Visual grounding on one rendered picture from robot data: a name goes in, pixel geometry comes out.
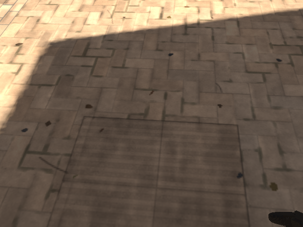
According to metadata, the right robot hand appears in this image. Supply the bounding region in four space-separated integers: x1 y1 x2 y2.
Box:
268 211 303 227

